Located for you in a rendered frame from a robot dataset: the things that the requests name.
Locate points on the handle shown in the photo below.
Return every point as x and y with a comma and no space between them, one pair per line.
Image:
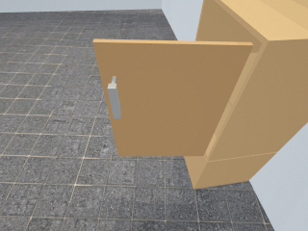
114,99

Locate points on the cupboard door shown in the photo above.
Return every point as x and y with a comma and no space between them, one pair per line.
172,93

